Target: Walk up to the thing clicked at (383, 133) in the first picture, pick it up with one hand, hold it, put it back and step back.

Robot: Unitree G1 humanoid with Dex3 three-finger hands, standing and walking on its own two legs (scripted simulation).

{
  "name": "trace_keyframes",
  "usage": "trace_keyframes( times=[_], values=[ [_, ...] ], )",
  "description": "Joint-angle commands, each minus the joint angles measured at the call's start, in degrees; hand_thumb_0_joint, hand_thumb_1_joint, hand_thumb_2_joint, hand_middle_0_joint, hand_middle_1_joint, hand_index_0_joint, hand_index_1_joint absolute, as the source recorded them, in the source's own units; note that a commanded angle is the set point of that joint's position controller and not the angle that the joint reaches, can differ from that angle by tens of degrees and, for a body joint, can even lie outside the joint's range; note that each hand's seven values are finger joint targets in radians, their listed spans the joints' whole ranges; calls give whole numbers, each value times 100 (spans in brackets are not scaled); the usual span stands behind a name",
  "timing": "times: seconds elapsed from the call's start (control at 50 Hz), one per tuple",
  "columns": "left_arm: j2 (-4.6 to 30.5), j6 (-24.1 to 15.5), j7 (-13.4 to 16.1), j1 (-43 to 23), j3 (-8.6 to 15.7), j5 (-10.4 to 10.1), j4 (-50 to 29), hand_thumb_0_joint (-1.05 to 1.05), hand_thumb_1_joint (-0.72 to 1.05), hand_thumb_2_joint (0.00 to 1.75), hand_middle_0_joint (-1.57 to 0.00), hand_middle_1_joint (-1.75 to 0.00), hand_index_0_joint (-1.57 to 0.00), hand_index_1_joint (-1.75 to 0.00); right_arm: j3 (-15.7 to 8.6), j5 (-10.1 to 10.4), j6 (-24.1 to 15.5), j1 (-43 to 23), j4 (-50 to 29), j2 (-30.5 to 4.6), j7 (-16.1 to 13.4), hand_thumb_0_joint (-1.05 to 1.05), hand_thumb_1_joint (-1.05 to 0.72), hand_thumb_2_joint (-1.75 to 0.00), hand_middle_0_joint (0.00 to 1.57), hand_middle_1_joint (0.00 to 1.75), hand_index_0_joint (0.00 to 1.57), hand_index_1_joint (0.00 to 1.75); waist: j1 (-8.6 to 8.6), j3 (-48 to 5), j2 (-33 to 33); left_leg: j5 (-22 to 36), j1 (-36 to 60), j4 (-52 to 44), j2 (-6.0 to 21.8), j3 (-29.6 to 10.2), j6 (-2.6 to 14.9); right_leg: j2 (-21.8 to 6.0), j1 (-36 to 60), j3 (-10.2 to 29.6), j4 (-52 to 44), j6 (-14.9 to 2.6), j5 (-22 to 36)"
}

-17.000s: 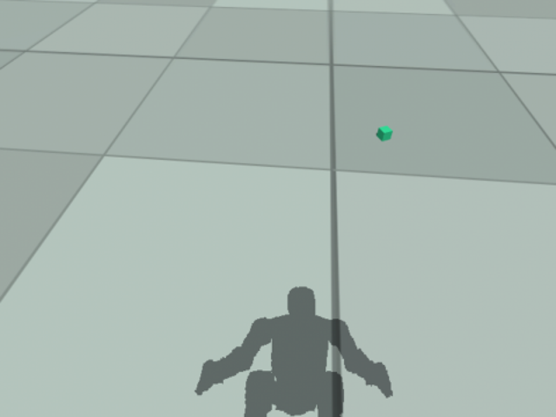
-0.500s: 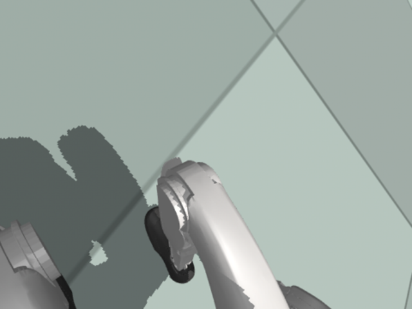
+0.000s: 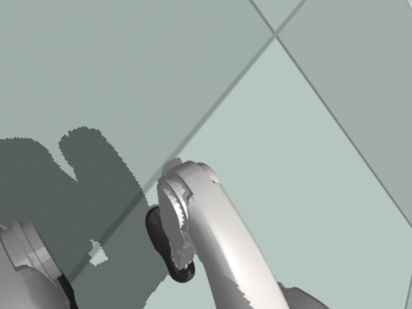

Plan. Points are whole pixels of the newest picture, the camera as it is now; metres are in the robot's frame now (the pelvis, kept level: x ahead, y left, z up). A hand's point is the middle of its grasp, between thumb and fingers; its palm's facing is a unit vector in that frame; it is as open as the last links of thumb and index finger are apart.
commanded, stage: settle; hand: left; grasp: from above
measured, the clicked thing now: out of the picture +0.42 +0.35 -0.30
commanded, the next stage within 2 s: lift in 1.02 s
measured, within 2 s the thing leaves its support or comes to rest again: leaves its support in 0.50 s
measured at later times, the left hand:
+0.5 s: hand out of the picture +0.40 +0.34 -0.25, palm faces -0.05 -0.45 -0.89, open 8.6 cm
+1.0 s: hand out of the picture +0.40 +0.35 -0.18, palm faces -0.06 -0.42 -0.90, open 8.5 cm
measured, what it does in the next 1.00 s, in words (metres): stands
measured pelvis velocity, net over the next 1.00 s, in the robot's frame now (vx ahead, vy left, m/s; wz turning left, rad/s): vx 0.00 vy -0.01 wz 0.05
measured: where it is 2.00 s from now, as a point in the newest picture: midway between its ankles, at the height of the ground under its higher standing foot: (126, 285)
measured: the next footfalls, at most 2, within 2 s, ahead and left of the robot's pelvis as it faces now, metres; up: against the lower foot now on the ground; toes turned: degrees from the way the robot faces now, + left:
none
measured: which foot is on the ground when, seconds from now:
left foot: down 0.00-1.00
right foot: down 0.00-1.00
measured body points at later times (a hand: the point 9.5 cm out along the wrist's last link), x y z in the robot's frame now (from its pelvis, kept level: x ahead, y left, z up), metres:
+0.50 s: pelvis +0.00 +0.00 +0.00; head +0.28 +0.12 +0.33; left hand +0.40 +0.36 -0.20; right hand +0.03 -0.25 -0.04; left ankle +0.07 +0.14 -0.29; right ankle +0.12 -0.11 -0.29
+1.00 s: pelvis +0.00 -0.01 +0.01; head +0.24 +0.10 +0.38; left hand +0.40 +0.37 -0.12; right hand +0.05 -0.27 -0.06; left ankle +0.07 +0.14 -0.29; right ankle +0.12 -0.11 -0.29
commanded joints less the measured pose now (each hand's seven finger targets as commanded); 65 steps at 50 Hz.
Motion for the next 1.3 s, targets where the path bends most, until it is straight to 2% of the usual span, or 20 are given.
trace_keyframes(
  times=[0.0, 0.1, 0.28, 0.34, 0.4, 0.46, 0.54, 0.6, 0.7, 0.72, 0.78, 0.88, 0.96, 1.0, 1.04, 1.06, 1.14, 1.18, 1.2, 1.28],
  values=[
    [904, 0, 265, -1043, -150, 60, -457, 0, 49, 49, -97, -25, -92, -31, -500, 45, -13, 1195, 260, -1990, 10, 0, -88, -90, 20, 30, 20, 30, -452, -3465, 2809, 796, 2772, -1434, 211, 602, 267, 63, 1737, -542, -1294, -205, 1490],
    [914, -17, 307, -1095, -123, 130, -397, 0, 49, 42, -100, -29, -97, -32, -507, 46, -26, 1228, 253, -1984, 13, 0, -90, -90, 20, 30, 20, 30, -490, -3415, 2812, 754, 2666, -1425, 179, 654, 273, 59, 1775, -503, -1393, -198, 1441],
    [836, 44, 303, -1092, -62, -163, -484, 0, 56, 48, -105, -31, -102, -35, -533, 70, -13, 1137, 208, -2021, 22, 0, -90, -90, 20, 30, 20, 30, -383, -3471, 2824, 787, 2800, -1415, 221, 630, 265, 30, 1722, -516, -1313, -192, 1467],
    [873, 81, 294, -1169, -107, -66, -645, 0, 63, 51, -110, -32, -106, -36, -530, 67, 10, 1264, 224, -1978, 26, 0, -90, -90, 20, 30, 20, 30, -407, -3614, 2998, 939, 2884, -1476, 218, 665, 254, 22, 1850, -514, -1288, -195, 1654],
    [1000, 175, 239, -1289, -125, 16, -866, 0, 65, 52, -112, -31, -108, -36, -525, 111, 37, 1186, 258, -1885, 5, 0, -90, -90, 20, 30, 20, 30, -289, -3689, 3092, 927, 2751, -1447, 209, 788, 259, 27, 1883, -406, -1403, -193, 1642],
    [1145, 244, 271, -1554, 70, 19, -1261, 0, 65, 48, -110, -31, -107, -34, -639, 133, 70, 1187, 224, -1888, 6, 0, -90, -90, 20, 30, 20, 30, -158, -4067, 3286, 1059, 2955, -1500, 227, 812, 229, 26, 1939, -385, -1398, -216, 1719],
    [870, 440, 170, -1621, -91, 105, -1497, 0, 66, 44, -110, -29, -107, -32, -798, 166, 141, 1207, 159, -1844, 9, 0, -89, -90, 20, 30, 20, 30, -150, -4309, 3516, 1143, 3131, -1578, 242, 848, 198, 12, 1870, -343, -1353, -233, 1825],
    [648, 541, 109, -1490, -70, 132, -1540, 0, 68, 45, -110, -29, -108, -32, -919, 236, 187, 1306, 163, -1791, 20, 0, -89, -90, 20, 30, 20, 30, -12, -4555, 3396, 1125, 2889, -1591, 195, 963, 238, 36, 1951, -256, -1479, -245, 1757],
    [107, 770, -149, -1332, -281, 68, -1511, 0, 69, 41, -111, -26, -109, -28, -1090, 375, 279, 1476, 379, -1636, 12, 0, -89, -89, 20, 30, 20, 30, 47, -4505, 3222, 956, 2892, -1794, 173, 913, 227, 22, 1511, -270, -1451, -274, 1559],
    [167, 770, -135, -1362, -192, 53, -1670, 0, 69, 40, -112, -24, -110, -27, -1185, 432, 303, 1398, 237, -1733, -1, 0, -89, -89, 20, 30, 20, 30, 143, -4574, 3148, 920, 2824, -1756, 177, 920, 243, 39, 1531, -212, -1491, -277, 1478],
    [43, 833, -190, -1554, -415, 220, -1549, 0, 72, 40, -113, -27, -112, -29, -1229, 436, 321, 1509, 601, -1556, -8, 0, -89, -89, 20, 30, 20, 30, 83, -4328, 2971, 650, 2507, -1790, 117, 988, 296, 49, 1340, -119, -1556, -268, 1145],
    [-131, 820, -269, -1764, -426, 306, -1582, 0, 73, 39, -114, -26, -113, -27, -1333, 434, 300, 1578, 735, -1437, -30, 0, -89, -89, 20, 30, 20, 30, 105, -4473, 2808, 711, 2546, -1814, 71, 1072, 315, 16, 1278, -18, -1598, -262, 1148],
    [-57, 816, -358, -1855, -327, 379, -1559, 0, 68, 39, -111, -24, -109, -27, -1502, 459, 296, 1393, 663, -1485, -94, 0, -89, -89, 20, 30, 20, 30, 219, -4615, 2923, 585, 2684, -1910, 70, 1102, 282, -4, 1115, 19, -1607, -311, 868],
    [-87, 821, -319, -1908, -275, 430, -1578, 0, 68, 42, -110, -28, -108, -30, -1536, 475, 300, 1512, 672, -1479, -76, 0, -88, -89, 20, 30, 20, 30, 292, -4929, 3032, 680, 2876, -1986, 80, 1124, 242, -27, 1208, 26, -1566, -331, 1004],
    [-117, 880, -352, -2002, -317, 445, -1591, 0, 70, 42, -111, -29, -110, -31, -1524, 433, 344, 1534, 857, -1353, -82, 0, -89, -89, 20, 30, 20, 30, 301, -4790, 2991, 685, 2752, -1974, 50, 1211, 285, -46, 1193, 43, -1596, -303, 994],
    [22, 880, -330, -1882, -180, 480, -1592, 0, 78, 36, -119, -27, -118, -29, -1628, 459, 341, 1488, 742, -1488, -98, 0, -91, -91, 20, 30, 20, 30, 355, -5011, 3000, 748, 2814, -1994, 55, 1233, 279, -45, 1286, 73, -1612, -311, 1035],
    [-106, 959, -337, -1800, -99, 450, -1579, 0, 66, 33, -110, -26, -108, -25, -1686, 460, 419, 1563, 777, -1379, -101, 0, -87, -88, 20, 30, 20, 30, 470, -5326, 2908, 1000, 2720, -1907, 26, 1402, 321, -58, 1508, 179, -1679, -284, 1269],
    [49, 981, -375, -1923, -24, 430, -1709, 0, 81, 36, -120, -29, -120, -29, -1725, 457, 454, 1560, 848, -1353, -108, 0, -91, -90, 20, 30, 20, 30, 535, -5407, 2884, 1041, 2683, -1939, 20, 1452, 333, -70, 1599, 216, -1689, -273, 1291],
    [-107, 999, -412, -1879, -58, 415, -1597, 0, 82, 40, -122, -31, -121, -31, -1729, 452, 486, 1595, 837, -1305, -103, 0, -91, -90, 20, 30, 20, 30, 520, -5480, 2866, 1106, 2613, -1891, 5, 1521, 345, -54, 1701, 270, -1714, -266, 1344],
    [-22, 1082, -637, -1905, -68, 501, -1772, 0, 86, 37, -123, -32, -123, -31, -1872, 492, 584, 1562, 900, -1235, -157, 0, -91, -90, 20, 30, 20, 30, 663, -5684, 2721, 976, 2417, -1963, -38, 1645, 379, -31, 1756, 452, -1916, -268, 992]
  ],
)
